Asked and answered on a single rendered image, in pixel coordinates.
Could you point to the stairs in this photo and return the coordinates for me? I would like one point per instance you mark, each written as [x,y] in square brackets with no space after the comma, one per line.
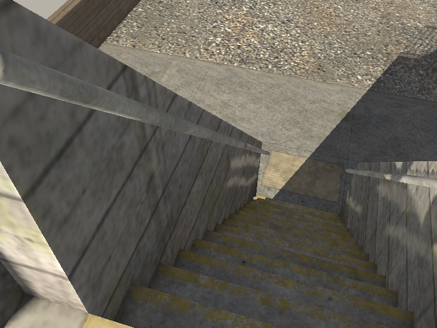
[271,264]

